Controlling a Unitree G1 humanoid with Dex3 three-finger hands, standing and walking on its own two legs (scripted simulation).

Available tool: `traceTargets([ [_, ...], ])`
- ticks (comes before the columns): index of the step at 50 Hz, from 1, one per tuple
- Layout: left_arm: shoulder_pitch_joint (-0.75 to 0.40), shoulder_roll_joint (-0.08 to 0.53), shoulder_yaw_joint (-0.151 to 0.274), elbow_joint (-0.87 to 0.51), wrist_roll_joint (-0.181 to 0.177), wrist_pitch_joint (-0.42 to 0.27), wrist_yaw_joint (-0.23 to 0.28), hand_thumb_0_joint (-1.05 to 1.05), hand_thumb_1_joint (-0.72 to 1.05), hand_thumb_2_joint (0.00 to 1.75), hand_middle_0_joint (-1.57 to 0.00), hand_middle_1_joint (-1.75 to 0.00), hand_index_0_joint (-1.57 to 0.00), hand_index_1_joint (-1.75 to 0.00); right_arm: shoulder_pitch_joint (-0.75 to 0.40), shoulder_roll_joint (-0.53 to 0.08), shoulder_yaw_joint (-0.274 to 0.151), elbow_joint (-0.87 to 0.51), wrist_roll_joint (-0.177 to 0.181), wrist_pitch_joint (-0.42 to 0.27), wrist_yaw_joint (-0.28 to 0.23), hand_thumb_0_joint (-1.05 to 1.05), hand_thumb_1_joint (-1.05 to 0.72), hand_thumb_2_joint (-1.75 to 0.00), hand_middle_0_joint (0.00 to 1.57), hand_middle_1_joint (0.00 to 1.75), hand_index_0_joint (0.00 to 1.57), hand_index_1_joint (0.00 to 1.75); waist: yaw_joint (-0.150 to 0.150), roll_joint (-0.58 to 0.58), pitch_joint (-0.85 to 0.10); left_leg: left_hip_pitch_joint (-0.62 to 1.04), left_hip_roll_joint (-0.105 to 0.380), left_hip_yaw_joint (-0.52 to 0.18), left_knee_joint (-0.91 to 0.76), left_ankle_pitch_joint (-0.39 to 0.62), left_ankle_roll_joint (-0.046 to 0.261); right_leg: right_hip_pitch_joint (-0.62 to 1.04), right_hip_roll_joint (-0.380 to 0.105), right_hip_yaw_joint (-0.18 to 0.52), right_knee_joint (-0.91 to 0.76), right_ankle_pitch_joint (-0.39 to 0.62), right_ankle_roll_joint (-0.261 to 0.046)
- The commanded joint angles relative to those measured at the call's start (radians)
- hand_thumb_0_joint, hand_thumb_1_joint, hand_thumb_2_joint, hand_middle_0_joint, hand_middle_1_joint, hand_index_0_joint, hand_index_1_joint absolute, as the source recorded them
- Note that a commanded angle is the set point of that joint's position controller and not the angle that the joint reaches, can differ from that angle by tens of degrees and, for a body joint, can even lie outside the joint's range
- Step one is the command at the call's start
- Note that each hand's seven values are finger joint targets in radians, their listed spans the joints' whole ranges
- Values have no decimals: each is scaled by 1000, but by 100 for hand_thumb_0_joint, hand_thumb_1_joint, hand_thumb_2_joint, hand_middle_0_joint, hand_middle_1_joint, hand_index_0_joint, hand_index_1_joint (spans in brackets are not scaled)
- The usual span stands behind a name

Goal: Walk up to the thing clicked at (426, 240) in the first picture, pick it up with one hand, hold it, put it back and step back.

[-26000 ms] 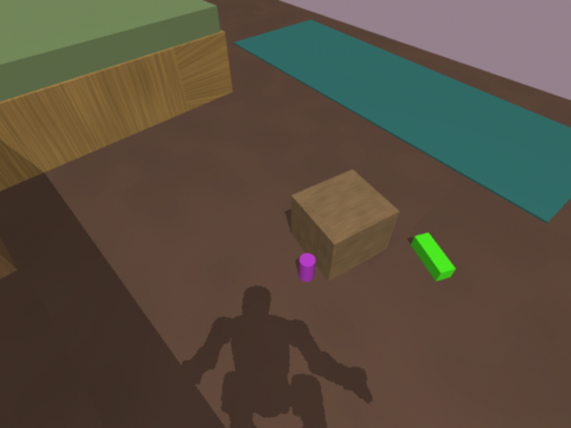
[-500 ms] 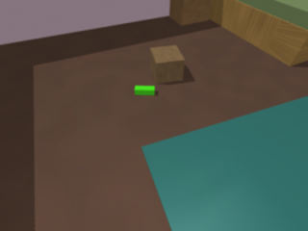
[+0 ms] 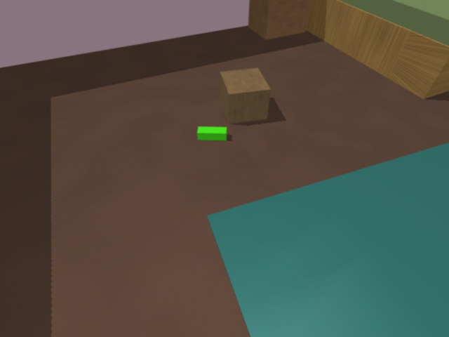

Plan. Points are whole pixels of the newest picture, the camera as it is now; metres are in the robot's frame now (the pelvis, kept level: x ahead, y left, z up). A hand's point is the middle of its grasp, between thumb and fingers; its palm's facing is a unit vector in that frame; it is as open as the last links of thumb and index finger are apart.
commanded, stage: stand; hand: left
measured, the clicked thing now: (212, 133) +1.53 +0.18 -0.75
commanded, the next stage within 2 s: walk up in 1.38 s
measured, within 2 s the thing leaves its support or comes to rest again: neither
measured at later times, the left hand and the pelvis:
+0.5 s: hand out of the picture +0.07 +0.26 -0.16, palm faces -0.02 -0.94 -0.35, open 7.4 cm; pelvis +0.00 +0.00 +0.00, yaw +0 degrees
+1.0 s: hand out of the picture +0.07 +0.26 -0.15, palm faces -0.01 -0.94 -0.35, open 7.4 cm; pelvis +0.00 +0.00 +0.00, yaw +0 degrees
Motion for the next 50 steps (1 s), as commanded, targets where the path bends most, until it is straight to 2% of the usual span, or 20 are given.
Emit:
traceTargets([
  [1,-38,221,42,-57,1,-23,15,0,90,90,-20,-30,-20,-30,-17,-214,-37,-51,-1,-21,-13,0,-90,-90,20,30,20,30,-3,-2,-75,-25,109,-68,-34,142,44,47,-139,107,-43,146,-12],
  [3,-23,215,39,-53,1,-24,15,0,90,90,-20,-30,-20,-30,-30,-218,-38,-53,-1,-21,-12,0,-90,-90,20,30,20,30,3,7,-72,-15,107,-68,-30,150,43,35,-138,106,-46,153,-10],
  [6,-34,221,42,-54,2,-25,16,0,90,90,-20,-30,-20,-30,-13,-210,-36,-49,0,-21,-12,0,-90,-90,20,30,20,30,-6,-3,-73,-25,107,-66,-31,149,44,46,-139,107,-43,165,-9],
  [8,-31,217,40,-54,1,-26,15,0,90,90,-20,-30,-20,-30,-18,-212,-35,-51,1,-23,-12,0,-90,-90,20,30,20,30,-3,3,-81,-22,110,-68,-29,189,44,63,-141,105,-32,201,-10],
  [14,-27,218,39,-55,1,-24,17,0,90,90,-20,-30,-20,-30,-22,-216,-38,-51,0,-19,-13,0,-90,-90,20,30,20,30,-3,1,-74,-20,105,-67,-27,153,42,40,-138,103,-45,164,-10],
  [16,-25,219,37,-52,0,-24,16,0,90,90,-20,-30,-20,-30,-17,-209,-35,-47,0,-19,-11,0,-90,-90,20,30,20,30,-6,-5,-49,-27,104,-68,-35,117,42,19,-137,109,-54,122,-8],
  [21,-23,218,40,-52,1,-23,16,0,90,90,-20,-30,-20,-30,-18,-215,-36,-45,-1,-20,-12,0,-90,-90,20,30,20,30,-2,8,-65,-32,105,-67,-35,130,44,42,-138,109,-45,148,-9],
  [24,-17,214,39,-56,2,-24,15,0,90,90,-20,-30,-20,-30,-27,-223,-38,-51,-1,-25,-13,0,-90,-90,20,30,20,30,3,19,-93,-6,113,-64,-24,202,45,51,-140,107,-31,202,-9],
  [26,-27,217,38,-55,-1,-26,16,0,90,90,-20,-30,-20,-30,-12,-209,-34,-48,0,-24,-13,0,-90,-90,20,30,20,30,-5,-5,-83,-11,112,-65,-27,202,42,54,-141,105,-28,208,-9],
  [28,-24,215,39,-55,1,-25,18,0,90,90,-20,-30,-20,-30,-22,-219,-37,-50,1,-23,-14,0,-90,-90,20,30,20,30,-1,0,-95,-4,113,-65,-19,221,45,67,-142,102,-26,233,-8],
  [35,-28,219,39,-57,1,-25,18,0,90,90,-20,-30,-20,-30,-20,-216,-36,-49,0,-21,-14,0,-90,-90,20,30,20,30,-2,-2,-77,-14,109,-63,-29,178,41,49,-140,101,-37,188,-6],
  [42,-25,215,39,-56,2,-23,16,0,90,90,-20,-30,-20,-30,-23,-220,-39,-52,-1,-22,-14,0,-90,-90,20,30,20,30,1,7,-72,-22,109,-62,-30,172,46,56,-141,105,-36,193,-11],
  [44,-26,217,38,-55,-1,-23,15,0,90,90,-20,-30,-20,-30,-19,-213,-37,-48,1,-23,-12,0,-90,-90,20,30,20,30,-2,7,-53,-21,103,-64,-43,140,40,28,-138,108,-48,150,-11],
  [46,-36,218,40,-60,1,-24,15,0,90,90,-20,-30,-20,-30,-20,-214,-38,-53,-1,-24,-12,0,-90,-90,20,30,20,30,-1,-2,-76,-25,113,-66,-36,172,43,59,-140,105,-31,175,-13],
  [48,-20,213,38,-56,0,-25,15,0,90,90,-20,-30,-20,-30,-31,-218,-40,-52,3,-24,-12,0,-90,-90,20,30,20,30,4,12,-68,-15,108,-68,-34,156,43,46,-140,109,-43,167,-11],
  [50,-29,222,40,-56,1,-25,15,0,90,90,-20,-30,-20,-30,-16,-209,-38,-49,1,-22,-11,0,-90,-90,20,30,20,30,-4,-9,-47,-22,104,-66,-39,117,43,23,-139,113,-54,137,-12],
])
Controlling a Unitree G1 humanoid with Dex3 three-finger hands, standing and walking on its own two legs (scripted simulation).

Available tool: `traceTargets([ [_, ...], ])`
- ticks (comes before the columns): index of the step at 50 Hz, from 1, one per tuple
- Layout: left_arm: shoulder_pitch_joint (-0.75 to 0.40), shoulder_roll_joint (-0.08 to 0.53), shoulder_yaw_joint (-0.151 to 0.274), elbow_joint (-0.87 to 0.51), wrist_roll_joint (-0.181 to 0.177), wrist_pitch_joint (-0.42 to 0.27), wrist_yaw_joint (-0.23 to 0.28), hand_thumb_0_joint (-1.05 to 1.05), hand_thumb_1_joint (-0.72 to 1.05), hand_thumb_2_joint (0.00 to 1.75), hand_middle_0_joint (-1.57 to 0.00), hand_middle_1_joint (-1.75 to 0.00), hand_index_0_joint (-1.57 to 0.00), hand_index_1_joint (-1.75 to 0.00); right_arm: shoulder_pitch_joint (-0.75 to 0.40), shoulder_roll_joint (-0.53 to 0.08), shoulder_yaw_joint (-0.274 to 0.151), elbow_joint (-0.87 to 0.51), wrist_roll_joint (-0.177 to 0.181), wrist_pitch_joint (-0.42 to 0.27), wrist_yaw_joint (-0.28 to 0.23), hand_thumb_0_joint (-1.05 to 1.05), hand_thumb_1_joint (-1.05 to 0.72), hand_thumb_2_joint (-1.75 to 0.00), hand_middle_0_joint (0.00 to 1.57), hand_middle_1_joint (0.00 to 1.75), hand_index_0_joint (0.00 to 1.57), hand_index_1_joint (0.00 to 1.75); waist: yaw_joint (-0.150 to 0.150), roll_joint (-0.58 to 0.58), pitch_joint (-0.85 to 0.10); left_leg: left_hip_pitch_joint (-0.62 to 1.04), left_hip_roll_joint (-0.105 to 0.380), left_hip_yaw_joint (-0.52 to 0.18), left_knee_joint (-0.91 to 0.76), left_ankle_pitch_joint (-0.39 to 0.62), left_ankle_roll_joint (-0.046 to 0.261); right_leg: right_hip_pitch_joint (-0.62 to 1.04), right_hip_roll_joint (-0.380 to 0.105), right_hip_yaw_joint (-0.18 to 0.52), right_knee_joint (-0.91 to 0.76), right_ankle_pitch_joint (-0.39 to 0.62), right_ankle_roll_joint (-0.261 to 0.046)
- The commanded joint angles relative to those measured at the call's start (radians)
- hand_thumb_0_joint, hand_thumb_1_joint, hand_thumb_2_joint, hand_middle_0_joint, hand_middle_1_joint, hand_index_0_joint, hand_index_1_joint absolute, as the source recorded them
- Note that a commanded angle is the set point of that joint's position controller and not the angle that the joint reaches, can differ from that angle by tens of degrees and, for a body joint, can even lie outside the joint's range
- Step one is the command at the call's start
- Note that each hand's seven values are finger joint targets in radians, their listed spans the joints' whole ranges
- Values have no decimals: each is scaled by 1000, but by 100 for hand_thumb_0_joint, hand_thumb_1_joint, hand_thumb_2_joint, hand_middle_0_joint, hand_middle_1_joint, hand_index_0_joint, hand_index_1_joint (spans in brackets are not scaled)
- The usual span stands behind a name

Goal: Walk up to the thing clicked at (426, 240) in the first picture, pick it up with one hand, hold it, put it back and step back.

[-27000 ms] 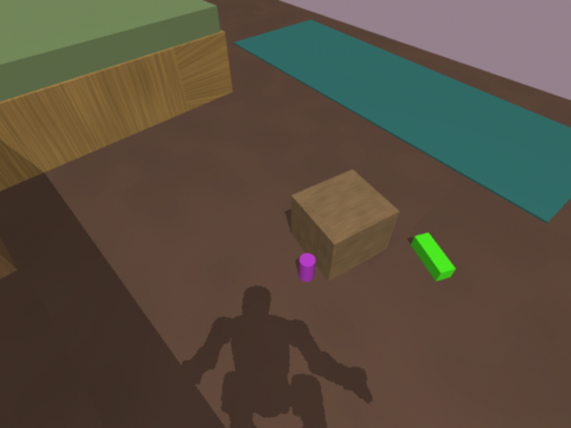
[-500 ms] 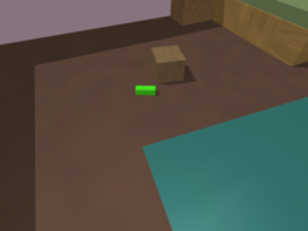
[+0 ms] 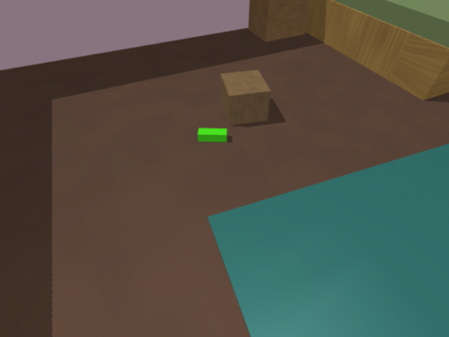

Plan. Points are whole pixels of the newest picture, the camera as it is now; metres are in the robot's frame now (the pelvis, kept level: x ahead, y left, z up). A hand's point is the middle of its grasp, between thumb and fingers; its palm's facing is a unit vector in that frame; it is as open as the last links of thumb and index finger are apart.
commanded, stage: stand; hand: left
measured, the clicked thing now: (212, 135) +1.53 +0.18 -0.75
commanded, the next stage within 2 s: walk up in 0.38 s
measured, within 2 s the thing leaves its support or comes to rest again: neither
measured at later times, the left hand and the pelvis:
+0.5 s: hand out of the picture +0.06 +0.27 -0.15, palm faces +0.03 -0.94 -0.34, open 7.4 cm; pelvis +0.01 +0.00 +0.00, yaw +1 degrees
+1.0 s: hand (95, 287) +0.26 +0.32 -0.15, palm faces -0.11 -0.93 -0.34, open 7.4 cm; pelvis +0.17 +0.04 -0.01, yaw -3 degrees
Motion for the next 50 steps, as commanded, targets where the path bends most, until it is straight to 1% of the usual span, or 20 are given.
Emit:
traceTargets([
  [1,-39,219,41,-56,3,-25,16,0,90,90,-20,-30,-20,-30,-25,-213,-37,-54,0,-20,-12,0,-90,-90,20,30,20,30,-5,-7,-59,-29,110,-69,-33,115,44,32,-137,108,-52,134,-13],
  [18,-23,219,41,-47,0,-24,14,0,90,90,-20,-30,-20,-30,-14,-213,-33,-49,-1,-21,-10,0,-90,-90,20,30,20,30,-2,5,-52,-42,109,-75,-39,97,43,26,-135,110,-50,105,-12],
  [19,37,317,115,-106,20,-39,-20,0,90,90,-20,-30,-20,-30,38,-302,-103,-106,-19,-42,14,0,-90,-90,20,30,20,30,11,-25,-183,-50,70,-72,68,-395,124,75,-95,119,21,-402,-53],
  [20,53,320,122,-96,31,-41,-31,0,90,90,-20,-30,-20,-30,11,-303,-111,-108,-30,-43,24,0,-90,-90,20,30,20,30,31,-21,-110,-187,68,-72,115,-506,129,44,-133,180,28,-552,-77],
  [22,115,339,143,-109,33,-47,-39,0,90,90,-20,-30,-20,-30,-103,-248,-107,-180,-35,-45,39,0,-90,-90,20,30,20,30,93,-118,53,-503,4,51,329,-336,88,112,-277,379,-115,-666,-173],
  [23,131,358,152,-125,39,-54,-38,0,90,90,-20,-30,-20,-30,-121,-229,-107,-195,-41,-51,39,0,-90,-90,20,30,20,30,119,-167,91,-611,34,47,472,-290,66,150,-386,496,-193,-579,-244],
  [24,122,352,151,-140,37,-58,-38,0,90,90,-20,-30,-20,-30,-118,-240,-111,-198,-41,-56,40,0,-90,-90,20,30,20,30,106,-116,103,-614,76,-1,507,-275,54,126,-402,519,-197,-505,-274],
  [25,121,330,148,-152,32,-59,-38,0,90,90,-20,-30,-20,-30,-82,-249,-119,-193,-38,-60,48,0,-90,-90,20,30,20,30,88,-82,64,-572,75,-9,513,-274,50,124,-345,468,-195,-503,-255],
  [28,1,346,149,-220,41,-58,-47,0,90,90,-20,-30,-20,-30,26,-257,-136,-193,-29,-61,70,0,-90,-90,20,30,20,30,13,-186,24,-352,94,-1,391,-270,55,-33,-287,322,-170,-491,-195],
  [30,-12,328,141,-242,33,-50,-56,0,90,90,-20,-30,-20,-30,64,-248,-147,-192,-31,-62,73,0,-90,-90,20,30,20,30,-9,-171,30,-199,51,69,300,-171,39,-165,-218,214,-119,-434,-160],
  [32,-37,293,127,-258,30,-42,-64,0,90,90,-20,-30,-20,-30,225,-255,-171,-150,-32,-68,60,0,-90,-90,20,30,20,30,-91,-71,-17,106,9,116,190,-41,34,-365,-141,101,86,-446,-122],
  [33,5,238,109,-262,34,-36,-66,0,90,90,-20,-30,-20,-30,342,-307,-196,-121,-41,-74,46,0,-90,-90,20,30,20,30,-146,122,-76,316,33,34,160,-165,61,-535,-72,46,351,-467,-98],
  [34,37,154,85,-275,24,-38,-59,0,90,90,-20,-30,-20,-30,425,-418,-216,-126,-60,-85,31,0,-90,-90,20,30,20,30,-172,390,-74,299,297,-439,-74,-619,114,-699,92,40,748,-457,-49],
  [35,35,235,97,-269,22,-36,-49,0,90,90,-20,-30,-20,-30,267,-443,-211,-194,-31,-90,32,0,-90,-90,20,30,20,30,-116,228,-14,102,429,-684,-227,-786,212,-659,41,185,828,-370,-52],
  [36,57,290,100,-255,15,-41,-46,0,90,90,-20,-30,-20,-30,169,-419,-196,-224,-11,-92,32,0,-90,-90,20,30,20,30,-54,93,54,0,422,-581,-216,-712,237,-622,-30,222,828,-267,-41],
  [37,87,307,107,-225,0,-45,-52,0,90,90,-20,-30,-20,-30,115,-381,-175,-240,-11,-95,35,0,-90,-90,20,30,20,30,-19,63,78,-31,363,-435,-169,-613,229,-588,-48,204,798,-216,-31],
  [40,142,307,115,-184,6,-47,-69,0,90,90,-20,-30,-20,-30,111,-323,-155,-261,-9,-103,36,0,-90,-90,20,30,20,30,-12,130,73,-63,279,-200,-165,-403,216,-500,-90,137,660,-127,12],
  [43,80,289,111,-224,10,-44,-88,0,90,90,-20,-30,-20,-30,146,-331,-154,-264,-9,-107,39,0,-90,-90,20,30,20,30,-31,144,88,-40,269,-116,-185,-325,232,-494,-107,83,512,-86,37],
  [48,-25,257,107,-272,12,-45,-105,0,90,90,-20,-30,-20,-30,162,-344,-156,-282,-2,-106,42,0,-90,-90,20,30,20,30,-44,127,86,-48,242,-12,-156,-226,214,-395,-119,21,316,39,10],
  [50,-48,244,104,-276,10,-50,-103,0,90,90,-20,-30,-20,-30,176,-338,-153,-283,-4,-99,40,0,-90,-90,20,30,20,30,-48,110,61,-38,227,22,-99,-68,202,-334,-90,-17,268,55,-3],
])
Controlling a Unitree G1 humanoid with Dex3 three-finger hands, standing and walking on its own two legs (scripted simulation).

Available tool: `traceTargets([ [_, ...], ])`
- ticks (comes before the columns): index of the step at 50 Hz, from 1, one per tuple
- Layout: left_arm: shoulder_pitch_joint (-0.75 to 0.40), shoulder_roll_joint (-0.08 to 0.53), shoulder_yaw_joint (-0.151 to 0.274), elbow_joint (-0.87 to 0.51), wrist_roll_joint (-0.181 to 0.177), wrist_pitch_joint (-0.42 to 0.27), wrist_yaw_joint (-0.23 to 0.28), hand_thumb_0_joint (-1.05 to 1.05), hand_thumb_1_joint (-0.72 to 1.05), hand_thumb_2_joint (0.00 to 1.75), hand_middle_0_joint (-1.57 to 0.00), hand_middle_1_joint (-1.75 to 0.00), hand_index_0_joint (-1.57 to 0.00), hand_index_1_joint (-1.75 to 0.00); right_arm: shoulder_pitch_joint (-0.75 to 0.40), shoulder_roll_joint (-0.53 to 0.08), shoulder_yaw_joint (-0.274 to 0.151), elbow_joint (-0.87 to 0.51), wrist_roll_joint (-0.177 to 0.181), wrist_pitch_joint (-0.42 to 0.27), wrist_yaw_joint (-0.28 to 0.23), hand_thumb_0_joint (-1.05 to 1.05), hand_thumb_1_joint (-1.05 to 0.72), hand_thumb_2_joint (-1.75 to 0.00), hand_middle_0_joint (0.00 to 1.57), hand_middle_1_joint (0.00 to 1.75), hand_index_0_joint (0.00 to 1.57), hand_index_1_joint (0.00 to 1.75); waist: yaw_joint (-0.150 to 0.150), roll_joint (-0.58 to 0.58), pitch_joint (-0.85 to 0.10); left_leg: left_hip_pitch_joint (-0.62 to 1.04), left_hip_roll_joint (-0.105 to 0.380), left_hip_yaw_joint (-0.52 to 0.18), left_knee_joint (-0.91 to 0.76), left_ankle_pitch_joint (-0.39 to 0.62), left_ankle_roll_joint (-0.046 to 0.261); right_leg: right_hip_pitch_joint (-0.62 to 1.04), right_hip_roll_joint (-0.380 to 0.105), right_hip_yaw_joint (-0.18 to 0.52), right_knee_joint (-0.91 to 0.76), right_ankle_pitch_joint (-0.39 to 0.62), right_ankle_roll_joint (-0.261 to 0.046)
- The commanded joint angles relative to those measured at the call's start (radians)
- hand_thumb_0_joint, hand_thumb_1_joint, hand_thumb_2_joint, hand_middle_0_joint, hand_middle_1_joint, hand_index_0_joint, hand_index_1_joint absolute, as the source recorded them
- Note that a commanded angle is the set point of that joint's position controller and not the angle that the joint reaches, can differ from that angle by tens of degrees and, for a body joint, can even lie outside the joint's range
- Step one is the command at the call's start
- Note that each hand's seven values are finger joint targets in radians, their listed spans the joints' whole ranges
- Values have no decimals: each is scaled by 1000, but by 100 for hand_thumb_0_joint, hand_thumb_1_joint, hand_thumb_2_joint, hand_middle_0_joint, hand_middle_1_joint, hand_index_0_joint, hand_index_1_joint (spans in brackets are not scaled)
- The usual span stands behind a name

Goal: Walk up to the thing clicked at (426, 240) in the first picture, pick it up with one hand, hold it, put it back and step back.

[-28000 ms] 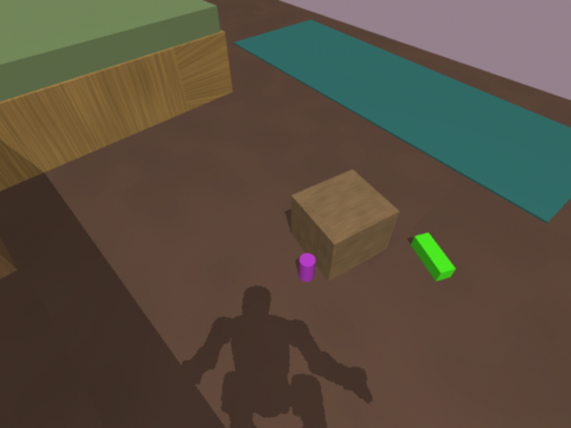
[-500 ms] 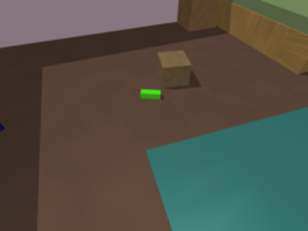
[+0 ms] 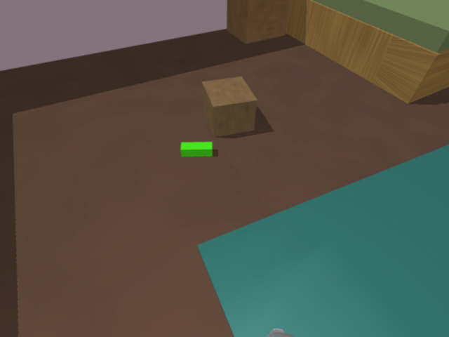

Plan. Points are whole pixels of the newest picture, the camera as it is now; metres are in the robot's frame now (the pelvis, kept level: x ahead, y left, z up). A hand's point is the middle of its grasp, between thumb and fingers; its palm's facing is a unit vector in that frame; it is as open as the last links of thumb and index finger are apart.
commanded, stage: walk up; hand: left
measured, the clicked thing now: (196, 149) +1.35 +0.21 -0.74
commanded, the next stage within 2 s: none
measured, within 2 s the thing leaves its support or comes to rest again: neither
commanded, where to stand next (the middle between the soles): +0.97 -0.04 m, yaw +1 degrees
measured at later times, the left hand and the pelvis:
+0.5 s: hand (115, 276) +0.29 +0.26 -0.14, palm faces +0.00 -0.94 -0.35, open 7.4 cm; pelvis +0.26 -0.02 +0.00, yaw +1 degrees
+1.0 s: hand (154, 175) +0.58 +0.23 -0.13, palm faces -0.02 -0.92 -0.39, open 7.4 cm; pelvis +0.48 -0.05 -0.01, yaw +0 degrees
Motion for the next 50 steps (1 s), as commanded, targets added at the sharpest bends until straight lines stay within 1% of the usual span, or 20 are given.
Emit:
traceTargets([
  [1,-134,147,41,-118,-4,-45,10,0,90,90,-20,-30,-20,-30,-45,-300,-73,-95,6,-22,-23,0,-90,-90,20,30,20,30,-2,173,33,-109,230,-129,-106,140,172,96,15,-57,-93,61,-22],
  [4,26,187,66,-77,-4,-55,30,0,90,90,-20,-30,-20,-30,-46,-270,-58,-112,3,-11,-32,0,-90,-90,20,30,20,30,94,44,-79,-186,174,-49,242,385,127,424,68,-85,-159,0,-56],
  [5,156,256,91,-52,-3,-63,46,0,90,90,-20,-30,-20,-30,-1,-214,-39,-121,19,-9,-30,0,-90,-90,20,30,20,30,150,-170,-184,-350,59,27,553,265,73,628,-30,122,-267,-161,-111],
  [6,240,360,121,-41,-15,-64,52,0,90,90,-20,-30,-20,-30,22,-207,-32,-140,31,-9,-32,0,-90,-90,20,30,20,30,162,-348,-247,-604,-66,-5,805,-126,41,806,-257,564,-385,-249,-229],
  [7,190,345,114,-72,-26,-63,61,0,90,90,-20,-30,-20,-30,-17,-250,-39,-123,21,-3,-41,0,-90,-90,20,30,20,30,154,-222,-213,-643,16,-131,887,-215,43,722,-322,621,-408,-290,-277],
  [9,76,266,86,-114,-31,-61,75,0,90,90,-20,-30,-20,-30,-30,-249,-40,-86,36,-1,-35,0,-90,-90,20,30,20,30,105,-74,-112,-598,49,-194,892,-100,58,528,-235,370,-380,-159,-252],
  [12,26,206,65,-131,-25,-76,77,0,90,90,-20,-30,-20,-30,21,-223,-36,-66,10,8,-16,0,-90,-90,20,30,20,30,50,-95,-33,-535,84,-160,728,-11,36,351,-144,189,-413,-82,-217],
  [20,14,247,68,-198,-5,-96,62,0,90,90,-20,-30,-20,-30,-121,-192,-48,-123,-5,-7,22,0,-90,-90,20,30,20,30,59,-73,-20,-410,94,-87,288,133,3,278,-169,87,-415,-107,-219],
  [24,31,224,45,-193,-10,-83,62,0,90,90,-20,-30,-20,-30,-17,-226,-73,-84,-11,-21,9,0,-90,-90,20,30,20,30,-21,48,-73,-97,3,-11,204,127,38,166,-98,-1,-151,38,-158],
  [25,67,176,28,-195,-13,-81,65,0,90,90,-20,-30,-20,-30,97,-280,-89,-59,-20,-29,-3,0,-90,-90,20,30,20,30,-75,191,-131,42,45,-94,134,-1,80,97,-29,-62,123,109,-128],
  [26,95,92,4,-212,-23,-77,68,0,90,90,-20,-30,-20,-30,177,-371,-110,-64,-36,-34,-16,0,-90,-90,20,30,20,30,-91,417,-175,157,303,-509,27,-117,153,-105,86,-72,416,-236,-65],
  [27,96,143,13,-200,-27,-68,79,0,90,90,-20,-30,-20,-30,139,-390,-108,-100,-13,-36,-27,0,-90,-90,20,30,20,30,-71,245,-135,124,419,-792,-112,-232,221,-209,144,27,504,-325,-56],
  [29,98,231,25,-166,-27,-66,88,0,90,90,-20,-30,-20,-30,38,-366,-96,-119,29,-30,-28,0,-90,-90,20,30,20,30,-35,126,-73,20,390,-623,-78,-77,260,-192,52,106,549,-230,-54],
  [33,157,193,31,-110,-27,-58,63,0,90,90,-20,-30,-20,-30,-39,-289,-60,-142,18,-34,-27,0,-90,-90,20,30,20,30,23,230,-28,-167,264,-262,-62,169,215,-32,-15,43,305,-167,-18],
  [38,26,165,36,-155,-7,-59,38,0,90,90,-20,-30,-20,-30,-13,-303,-64,-157,14,-35,-21,0,-90,-90,20,30,20,30,-12,208,-15,-158,250,-204,-73,144,234,5,-17,-20,52,-58,-7],
  [43,70,149,53,-123,-5,-68,40,0,90,90,-20,-30,-20,-30,-68,-293,-60,-180,22,-16,-23,0,-90,-90,20,30,20,30,52,153,-56,-258,215,-142,87,132,169,271,55,-101,-111,63,-27],
  [45,199,216,80,-89,-3,-80,57,0,90,90,-20,-30,-20,-30,-47,-218,-31,-188,22,-12,-24,0,-90,-90,20,30,20,30,123,-46,-124,-395,105,-44,403,124,110,516,34,-17,-207,-88,-65],
  [46,268,343,117,-89,-6,-84,66,0,90,90,-20,-30,-20,-30,-19,-178,-18,-205,31,-11,-24,0,-90,-90,20,30,20,30,148,-317,-159,-630,-47,19,732,-127,52,637,-241,471,-386,-319,-171],
  [47,260,357,112,-106,-12,-84,69,0,90,90,-20,-30,-20,-30,-45,-241,-27,-184,20,-2,-36,0,-90,-90,20,30,20,30,150,-259,-122,-699,-17,-104,818,-274,47,605,-353,673,-426,-358,-285],
  [50,125,252,74,-150,-22,-79,87,0,90,90,-20,-30,-20,-30,-42,-244,-29,-129,34,-4,-33,0,-90,-90,20,30,20,30,80,-73,-29,-656,64,-183,797,-140,45,420,-252,364,-392,-180,-271],
])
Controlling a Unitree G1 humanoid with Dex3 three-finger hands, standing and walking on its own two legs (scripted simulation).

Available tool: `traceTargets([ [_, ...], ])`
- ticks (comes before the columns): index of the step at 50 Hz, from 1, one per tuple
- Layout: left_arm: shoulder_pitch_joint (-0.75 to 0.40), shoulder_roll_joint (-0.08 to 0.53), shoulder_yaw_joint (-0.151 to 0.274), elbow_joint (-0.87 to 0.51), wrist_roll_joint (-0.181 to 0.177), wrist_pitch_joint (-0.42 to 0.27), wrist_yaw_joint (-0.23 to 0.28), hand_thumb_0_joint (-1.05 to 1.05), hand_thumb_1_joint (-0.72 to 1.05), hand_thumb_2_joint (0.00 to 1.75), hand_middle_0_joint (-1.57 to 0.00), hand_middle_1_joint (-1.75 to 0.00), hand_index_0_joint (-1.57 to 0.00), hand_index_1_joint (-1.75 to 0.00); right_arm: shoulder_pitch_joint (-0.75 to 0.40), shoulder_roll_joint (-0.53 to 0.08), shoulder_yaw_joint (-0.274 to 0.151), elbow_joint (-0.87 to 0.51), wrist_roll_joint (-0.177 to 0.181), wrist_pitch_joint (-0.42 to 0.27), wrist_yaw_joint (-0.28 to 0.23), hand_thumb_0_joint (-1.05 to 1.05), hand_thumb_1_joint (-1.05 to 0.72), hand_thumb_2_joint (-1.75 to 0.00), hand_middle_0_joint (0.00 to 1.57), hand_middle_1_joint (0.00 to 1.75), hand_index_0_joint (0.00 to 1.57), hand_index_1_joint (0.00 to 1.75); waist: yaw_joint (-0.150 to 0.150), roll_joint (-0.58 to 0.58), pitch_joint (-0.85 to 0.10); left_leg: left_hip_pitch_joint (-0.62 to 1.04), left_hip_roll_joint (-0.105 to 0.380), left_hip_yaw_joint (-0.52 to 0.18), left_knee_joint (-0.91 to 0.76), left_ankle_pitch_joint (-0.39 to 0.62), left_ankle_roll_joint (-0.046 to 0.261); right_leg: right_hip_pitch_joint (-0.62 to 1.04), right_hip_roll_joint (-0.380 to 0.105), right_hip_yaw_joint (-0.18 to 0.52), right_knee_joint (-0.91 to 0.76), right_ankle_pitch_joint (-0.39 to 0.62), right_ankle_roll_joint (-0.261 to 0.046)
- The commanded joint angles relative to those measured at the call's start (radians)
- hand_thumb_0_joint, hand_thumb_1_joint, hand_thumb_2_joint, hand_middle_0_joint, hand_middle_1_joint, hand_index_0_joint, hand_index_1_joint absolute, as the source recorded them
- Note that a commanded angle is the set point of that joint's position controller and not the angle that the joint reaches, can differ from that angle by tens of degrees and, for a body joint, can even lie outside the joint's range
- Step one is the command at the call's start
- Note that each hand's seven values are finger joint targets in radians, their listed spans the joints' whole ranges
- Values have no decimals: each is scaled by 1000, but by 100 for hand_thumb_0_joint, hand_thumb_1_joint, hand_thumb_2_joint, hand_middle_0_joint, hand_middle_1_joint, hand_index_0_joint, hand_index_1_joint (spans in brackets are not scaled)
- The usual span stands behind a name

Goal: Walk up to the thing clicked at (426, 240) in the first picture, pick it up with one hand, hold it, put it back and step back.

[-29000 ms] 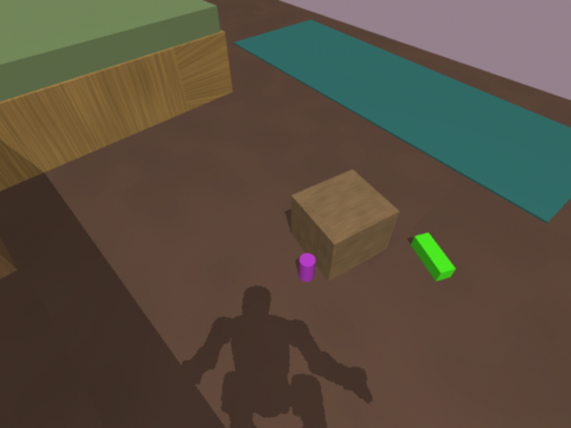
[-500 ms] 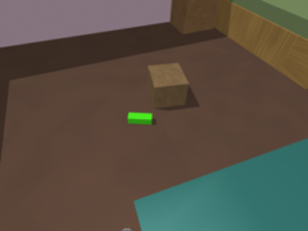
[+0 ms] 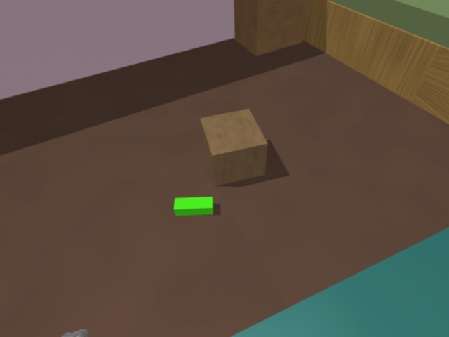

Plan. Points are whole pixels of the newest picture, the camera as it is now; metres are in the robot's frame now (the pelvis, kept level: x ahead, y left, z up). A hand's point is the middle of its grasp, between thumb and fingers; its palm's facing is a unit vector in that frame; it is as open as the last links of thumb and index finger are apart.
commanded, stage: walk up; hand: left
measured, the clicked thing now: (194, 206) +0.86 +0.25 -0.73
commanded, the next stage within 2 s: none
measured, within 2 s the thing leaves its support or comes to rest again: neither
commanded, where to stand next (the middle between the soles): +0.49 +0.01 m, yaw +1 degrees
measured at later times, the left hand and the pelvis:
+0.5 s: hand (111, 293) +0.24 +0.28 -0.14, palm faces -0.06 -0.94 -0.33, open 7.4 cm; pelvis +0.19 +0.01 +0.01, yaw +0 degrees
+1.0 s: hand (138, 234) +0.37 +0.25 -0.11, palm faces +0.02 -0.91 -0.42, open 7.4 cm; pelvis +0.35 -0.04 +0.02, yaw +1 degrees
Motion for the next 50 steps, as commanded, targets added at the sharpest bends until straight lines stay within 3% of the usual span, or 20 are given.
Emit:
traceTargets([
  [1,91,274,75,-46,-6,-14,40,0,90,90,-20,-30,-20,-30,11,-203,-48,-77,6,-48,-5,0,-90,-90,20,30,20,30,36,-182,-42,-313,59,-72,31,53,6,251,-268,365,-374,-56,-227],
  [4,84,273,71,-63,6,-18,37,0,90,90,-20,-30,-20,-30,21,-174,-47,-66,-9,-42,16,0,-90,-90,20,30,20,30,35,-215,-54,-233,36,2,-159,78,-17,207,-200,214,-346,69,-218],
  [9,48,295,67,-96,4,-17,23,0,90,90,-20,-30,-20,-30,-36,-171,-63,-82,-18,-53,26,0,-90,-90,20,30,20,30,32,-186,-57,-90,23,52,-364,238,-24,112,-209,173,-353,-153,-194],
  [12,15,263,46,-106,4,-4,17,0,90,90,-20,-30,-20,-30,37,-199,-83,-48,-24,-66,19,0,-90,-90,20,30,20,30,-39,-84,-66,178,-15,82,-452,272,-10,-79,-160,108,-204,-267,-141],
  [13,21,229,30,-110,9,-2,19,0,90,90,-20,-30,-20,-30,106,-231,-95,-30,-26,-71,9,0,-90,-90,20,30,20,30,-78,4,-99,306,-13,36,-469,168,16,-163,-123,72,-55,-240,-114],
  [14,24,167,14,-123,4,-3,20,0,90,90,-20,-30,-20,-30,197,-309,-114,-21,-36,-78,-4,0,-90,-90,20,30,20,30,-122,228,-120,382,181,-297,-646,-85,92,-289,-21,-19,295,-168,-56],
  [15,61,190,24,-108,-4,4,30,0,90,90,-20,-30,-20,-30,190,-370,-120,-55,-24,-83,-9,0,-90,-90,20,30,20,30,-108,226,-100,366,385,-689,-809,-186,200,-402,67,37,457,-295,-24],
  [16,36,270,36,-89,6,7,43,0,90,90,-20,-30,-20,-30,140,-362,-121,-62,-2,-77,-9,0,-90,-90,20,30,20,30,-87,99,-47,282,420,-695,-786,-113,264,-390,0,138,505,-294,-27],
  [20,110,246,37,-25,-7,11,34,0,90,90,-20,-30,-20,-30,39,-264,-75,-84,-2,-83,-20,0,-90,-90,20,30,20,30,-6,95,-22,141,254,-233,-716,376,174,-226,-63,141,363,-126,-3],
  [24,52,203,37,-48,3,18,9,0,90,90,-20,-30,-20,-30,35,-271,-81,-103,-15,-80,-14,0,-90,-90,20,30,20,30,-29,146,-30,132,231,-135,-719,392,202,-153,-59,72,176,-75,20],
  [27,13,186,41,-59,3,12,0,0,90,90,-20,-30,-20,-30,18,-268,-79,-113,-13,-74,-9,0,-90,-90,20,30,20,30,-28,132,-30,87,194,-70,-689,402,176,-54,-29,26,30,18,9],
  [31,161,217,68,-2,4,-3,15,0,90,90,-20,-30,-20,-30,-25,-227,-63,-141,-7,-52,-10,0,-90,-90,20,30,20,30,67,15,-109,-59,152,-21,-436,290,112,297,31,7,-102,63,-10],
  [32,224,268,87,15,9,-12,26,0,90,90,-20,-30,-20,-30,21,-165,-42,-145,-6,-50,-9,0,-90,-90,20,30,20,30,95,-175,-141,-177,70,46,-206,194,79,433,-27,116,-202,-78,-31],
  [33,266,366,110,-8,12,-24,40,0,90,90,-20,-30,-20,-30,43,-105,-18,-165,-6,-47,-7,0,-90,-90,20,30,20,30,102,-372,-147,-379,-52,79,51,-41,21,494,-297,579,-374,-310,-111],
  [34,227,379,101,-18,1,-21,40,0,90,90,-20,-30,-20,-30,13,-203,-50,-136,-14,-30,-20,0,-90,-90,20,30,20,30,97,-250,-105,-400,-23,-31,138,-75,14,388,-384,731,-427,-418,-192],
  [37,112,294,75,-51,-10,-22,51,0,90,90,-20,-30,-20,-30,41,-220,-51,-72,2,-21,-14,0,-90,-90,20,30,20,30,34,-155,-5,-366,48,-88,92,98,9,247,-261,457,-420,-249,-153],
  [40,97,268,69,-61,-7,-31,49,0,90,90,-20,-30,-20,-30,83,-200,-52,-38,-14,-14,4,0,-90,-90,20,30,20,30,15,-186,-14,-282,57,-54,-5,167,-15,181,-214,296,-416,-72,-170],
  [45,129,276,73,-73,-1,-35,50,0,90,90,-20,-30,-20,-30,-24,-165,-50,-80,-34,-9,23,0,-90,-90,20,30,20,30,40,-166,-4,-274,76,-28,-214,223,-34,194,-228,232,-407,-34,-197],
  [48,118,250,51,-75,1,-26,59,0,90,90,-20,-30,-20,-30,-49,-135,-43,-79,-31,-10,14,0,-90,-90,20,30,20,30,33,-158,-16,-147,36,17,-310,292,-25,140,-188,134,-310,270,-158],
  [50,98,246,41,-77,2,-19,61,0,90,90,-20,-30,-20,-30,-38,-119,-40,-69,-22,-3,6,0,-90,-90,20,30,20,30,24,-170,-35,-40,24,25,-325,331,-20,55,-199,133,-300,251,-151],
])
